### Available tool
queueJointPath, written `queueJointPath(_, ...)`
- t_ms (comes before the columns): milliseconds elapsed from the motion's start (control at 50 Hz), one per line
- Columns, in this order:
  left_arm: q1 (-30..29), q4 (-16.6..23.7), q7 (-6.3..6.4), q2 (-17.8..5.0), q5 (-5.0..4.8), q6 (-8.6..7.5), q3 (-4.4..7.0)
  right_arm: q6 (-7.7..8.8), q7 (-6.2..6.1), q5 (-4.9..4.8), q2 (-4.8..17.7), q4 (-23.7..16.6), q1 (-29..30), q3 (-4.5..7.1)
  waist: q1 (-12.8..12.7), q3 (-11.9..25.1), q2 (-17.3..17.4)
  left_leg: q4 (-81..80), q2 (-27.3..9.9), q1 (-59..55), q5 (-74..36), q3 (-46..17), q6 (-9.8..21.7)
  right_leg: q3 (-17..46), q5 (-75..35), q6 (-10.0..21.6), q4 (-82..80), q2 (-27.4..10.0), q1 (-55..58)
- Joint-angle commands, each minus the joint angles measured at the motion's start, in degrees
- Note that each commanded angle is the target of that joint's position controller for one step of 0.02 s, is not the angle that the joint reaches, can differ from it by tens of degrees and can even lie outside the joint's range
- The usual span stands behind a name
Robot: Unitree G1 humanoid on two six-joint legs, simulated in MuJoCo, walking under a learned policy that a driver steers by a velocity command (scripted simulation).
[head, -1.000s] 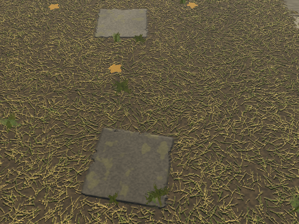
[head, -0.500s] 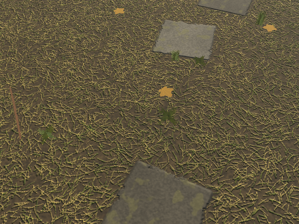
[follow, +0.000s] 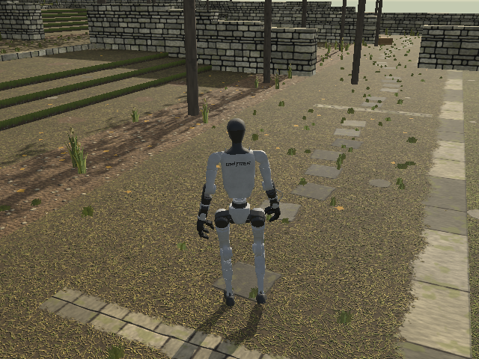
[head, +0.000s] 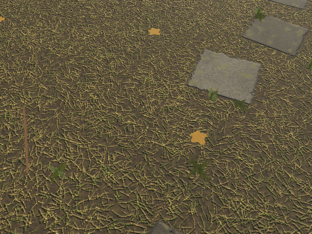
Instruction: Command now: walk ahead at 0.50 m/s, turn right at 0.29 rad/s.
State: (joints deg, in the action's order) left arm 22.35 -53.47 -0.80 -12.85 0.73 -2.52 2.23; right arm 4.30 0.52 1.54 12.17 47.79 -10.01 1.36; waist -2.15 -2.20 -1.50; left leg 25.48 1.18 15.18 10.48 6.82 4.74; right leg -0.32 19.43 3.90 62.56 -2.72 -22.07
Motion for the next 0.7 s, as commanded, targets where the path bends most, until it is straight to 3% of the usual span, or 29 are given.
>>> queueJointPath(20, 3.36, 1.69, -0.83, -3.11, 0.91, 1.17, 1.29, 1.89, -0.47, -0.58, 4.91, -0.29, -5.29, 1.38, 0.94, 0.75, 6.63, -17.09, -15.57, -7.10, -8.66, -12.51, 3.54, 2.29, -4.60, -0.27, 2.49, -2.70, -8.90)
queueJointPath(60, 0.10, 2.70, -1.24, -2.74, 0.89, 1.71, 1.61, 2.63, -0.66, -0.94, 5.58, 0.78, -6.63, 1.71, 0.47, -0.34, 5.52, -18.10, -14.95, -7.86, -11.51, -8.54, 3.43, 2.00, -8.15, -0.78, 1.88, -3.00, -12.47)
queueJointPath(120, -6.18, 4.86, -1.67, -2.33, 0.93, 1.97, 1.66, 2.63, -1.10, -0.74, 5.15, 2.51, -10.11, 1.66, 1.35, -1.92, 5.28, -18.40, -14.60, -10.04, -15.21, -4.09, 3.52, 1.46, -13.99, -1.34, -1.62, -3.31, -18.12)
queueJointPath(200, -14.27, 7.73, -2.29, -1.17, 0.98, 1.70, 0.78, 2.46, -1.48, -0.63, 5.50, 4.04, -12.30, 1.53, 2.65, -3.61, 5.09, -17.78, -13.87, -11.35, -19.32, 1.07, 2.84, -1.71, -20.44, -1.15, -13.99, -2.20, -17.31)
queueJointPath(280, -20.90, 10.69, -2.86, -1.41, 1.29, 1.55, 0.21, 1.81, -2.18, -0.39, 7.02, 6.23, -16.37, 1.79, 4.42, -4.79, 4.77, -15.42, -15.94, -17.82, -26.55, 4.05, 2.44, -6.00, -18.13, 1.24, -22.70, -0.79, -15.89)
queueJointPath(340, -19.35, 10.93, -2.53, -2.45, 1.39, 1.58, 0.65, 0.96, -2.72, -0.18, 8.88, 6.81, -16.01, 2.15, 2.71, -2.49, 6.10, -7.08, -16.62, -21.86, -47.60, 6.95, 1.67, -9.31, -10.43, 4.43, -25.46, 3.28, -9.54)
queueJointPath(380, -11.94, 9.02, -2.00, -4.21, 1.43, 1.38, 1.66, -0.01, -2.88, 0.00, 10.82, 6.68, -15.09, 2.73, -0.72, 2.43, 7.17, 6.64, -16.87, -22.24, -57.56, 7.94, 1.70, -10.37, -4.41, 7.26, -27.05, 7.31, -0.50)
queueJointPath(400, -4.68, 6.75, -1.59, -5.75, 1.72, 0.84, 2.62, -0.50, -2.67, -0.25, 11.47, 6.21, -14.47, 2.94, -4.09, 6.57, 5.85, 18.47, -16.20, -17.95, -51.66, 8.53, 0.98, -9.14, -5.36, 8.99, -31.68, 8.80, 9.70)
queueJointPath(420, 3.48, 4.76, -0.70, -10.77, 2.40, 0.61, 4.45, -0.44, -2.35, -0.39, 10.34, 4.56, -13.96, 2.66, -7.60, 11.81, 0.60, 35.83, -14.23, -5.70, -32.76, 8.64, -0.80, 3.29, -0.06, 12.23, -35.44, 0.64, 23.63)
queueJointPath(440, 0.33, 6.31, -0.22, -17.00, 1.31, 1.20, 6.03, 0.25, -1.01, -1.17, 4.49, 0.07, -14.55, 1.77, -2.92, 15.95, -14.47, 58.75, 0.08, 21.56, 19.05, 4.48, -4.75, 37.47, -0.77, 21.98, -42.21, -16.24, 40.63)
queueJointPath(460, 1.71, 6.48, 0.02, -16.39, -0.01, 2.02, 5.96, 1.25, -0.63, -0.56, 9.33, -1.75, -7.39, 2.44, -5.83, 15.43, -3.29, 61.06, -0.77, 28.76, 16.64, -7.65, -4.30, 40.56, -3.61, 22.57, -47.14, -16.86, 39.25)
queueJointPath(480, -1.54, 5.98, 0.58, -13.95, -0.20, 2.00, 5.27, 2.10, -0.39, -1.21, 8.14, -2.92, -4.42, 2.05, -3.75, 7.98, -0.49, 57.32, -4.38, 30.42, 11.04, -9.01, -3.74, 32.10, -7.19, 20.37, -47.75, -16.06, 32.74)
queueJointPath(500, -3.79, 5.75, 0.65, -10.61, -0.31, 1.69, 4.44, 2.50, -0.57, -1.35, 8.03, -2.23, -5.67, 2.02, -0.62, 2.81, 4.00, 50.44, -6.46, 26.52, 7.95, -8.65, -3.74, 26.50, -14.67, 17.23, -48.84, -13.59, 23.84)
queueJointPath(520, -5.96, 5.87, 0.78, -9.05, -0.41, 1.14, 3.91, 1.78, -0.68, -0.44, 7.61, -2.22, -5.59, 2.07, 1.64, 0.95, 4.93, 45.83, -7.81, 22.79, 7.58, -9.14, -4.25, 21.83, -19.75, 14.88, -49.21, -10.17, 18.55)
queueJointPath(540, -7.41, 6.30, 0.86, -8.10, -0.56, 0.61, 3.49, 0.52, -0.61, 0.65, 6.97, -1.74, -7.37, 1.88, 3.23, 1.15, 4.20, 43.52, -8.02, 19.05, 7.34, -9.02, -4.98, 18.48, -23.25, 13.97, -49.79, -7.94, 15.26)
queueJointPath(580, -6.44, 6.09, 0.55, -8.61, -0.90, -0.68, 3.37, -1.48, -0.19, 1.45, 5.99, -2.07, -7.92, 1.81, 4.18, 2.05, 2.81, 40.15, -7.68, 17.18, 6.99, -8.03, -6.17, 15.70, -28.62, 13.78, -50.07, -5.58, 13.02)
queueJointPath(640, -3.23, 5.54, 0.40, -10.41, -0.84, -1.13, 3.74, -2.37, 0.14, 1.23, 5.73, -4.74, -1.74, 1.69, 2.79, 0.33, 0.89, 32.68, -7.60, 20.51, 0.95, -6.80, -7.67, 14.63, -27.66, 12.37, -51.36, -3.55, 11.86)
queueJointPath(700, 0.48, 4.95, 0.38, -9.94, -0.85, -1.04, 3.52, -2.42, 0.42, 0.95, 5.83, -6.78, 4.71, 1.50, 0.11, -0.30, -0.98, 23.94, -7.08, 23.64, -6.27, -6.47, -7.86, 14.59, -27.81, 10.00, -51.35, -2.80, 15.48)
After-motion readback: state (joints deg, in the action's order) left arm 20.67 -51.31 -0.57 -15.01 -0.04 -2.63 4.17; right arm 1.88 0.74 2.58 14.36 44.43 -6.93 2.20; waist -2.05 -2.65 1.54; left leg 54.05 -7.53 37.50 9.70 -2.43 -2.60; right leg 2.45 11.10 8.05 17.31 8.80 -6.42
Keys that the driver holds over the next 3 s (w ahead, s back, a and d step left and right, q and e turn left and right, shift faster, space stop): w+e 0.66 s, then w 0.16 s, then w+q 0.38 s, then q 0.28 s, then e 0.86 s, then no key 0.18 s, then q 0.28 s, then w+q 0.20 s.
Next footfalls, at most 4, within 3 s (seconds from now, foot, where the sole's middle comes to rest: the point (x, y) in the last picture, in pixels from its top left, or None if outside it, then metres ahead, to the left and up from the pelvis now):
0.42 right None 0.33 -0.12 -0.78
0.96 left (184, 189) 0.69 -0.10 -0.78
1.46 right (229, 158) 0.87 -0.33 -0.78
1.86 left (190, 165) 0.81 -0.13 -0.78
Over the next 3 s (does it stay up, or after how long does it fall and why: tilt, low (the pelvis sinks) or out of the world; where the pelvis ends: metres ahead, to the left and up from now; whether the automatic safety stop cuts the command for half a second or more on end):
stays up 0.74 -0.26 0.00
